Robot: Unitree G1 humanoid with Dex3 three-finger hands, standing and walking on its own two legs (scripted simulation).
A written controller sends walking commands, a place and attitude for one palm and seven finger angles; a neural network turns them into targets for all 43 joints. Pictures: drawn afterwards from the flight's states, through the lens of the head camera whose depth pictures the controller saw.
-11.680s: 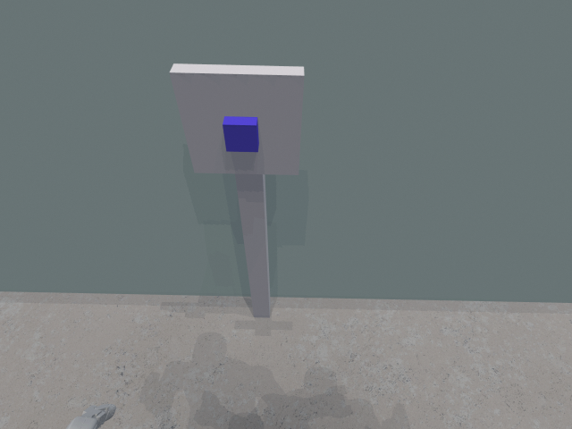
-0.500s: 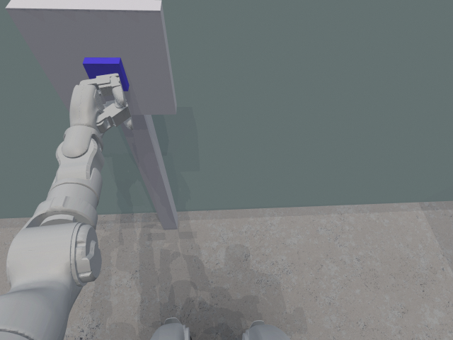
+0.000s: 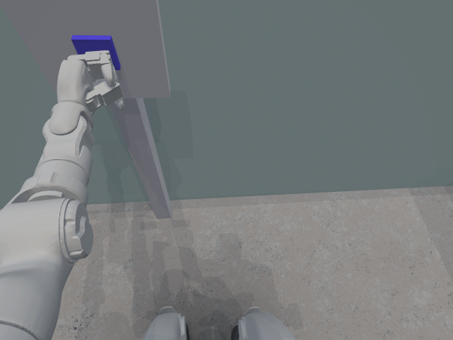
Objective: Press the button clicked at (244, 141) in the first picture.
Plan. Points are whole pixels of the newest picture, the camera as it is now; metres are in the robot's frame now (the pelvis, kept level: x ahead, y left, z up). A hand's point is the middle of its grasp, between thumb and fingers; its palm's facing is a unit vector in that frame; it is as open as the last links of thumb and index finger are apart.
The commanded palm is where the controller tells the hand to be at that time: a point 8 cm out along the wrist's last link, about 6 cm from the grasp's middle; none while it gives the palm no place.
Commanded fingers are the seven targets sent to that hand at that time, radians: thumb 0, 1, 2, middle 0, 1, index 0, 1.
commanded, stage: hold the button down briefly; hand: left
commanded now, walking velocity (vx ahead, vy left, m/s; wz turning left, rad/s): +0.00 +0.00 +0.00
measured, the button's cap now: (98, 49) +0.58 +0.17 +0.15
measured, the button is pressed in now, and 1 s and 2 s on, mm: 13 0 0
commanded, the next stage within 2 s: pull the fist back off the button in 0.04 s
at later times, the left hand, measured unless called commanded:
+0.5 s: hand (115, 92) +0.51 +0.14 +0.12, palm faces -0.02 -1.00 -0.02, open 2.7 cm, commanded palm +0.49 +0.19 +0.12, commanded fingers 0.00 0.90 0.90 -1.30 -1.50 -1.30 -1.50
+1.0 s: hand (109, 120) +0.46 +0.15 +0.11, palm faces -0.01 -1.00 -0.01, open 3.1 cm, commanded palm +0.43 +0.20 +0.12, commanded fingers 0.00 0.90 0.90 -1.30 -1.50 -1.30 -1.50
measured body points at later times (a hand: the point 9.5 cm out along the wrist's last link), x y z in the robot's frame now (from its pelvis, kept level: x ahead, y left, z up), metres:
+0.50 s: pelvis +0.00 +0.01 +0.00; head +0.09 +0.02 +0.44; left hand +0.51 +0.20 +0.12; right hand -0.01 -0.25 -0.11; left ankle +0.06 +0.11 -0.68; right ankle +0.02 -0.11 -0.68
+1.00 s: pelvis +0.04 +0.00 +0.02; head +0.09 +0.00 +0.47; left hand +0.45 +0.20 +0.11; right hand +0.12 -0.26 -0.09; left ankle +0.06 +0.11 -0.68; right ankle +0.02 -0.11 -0.68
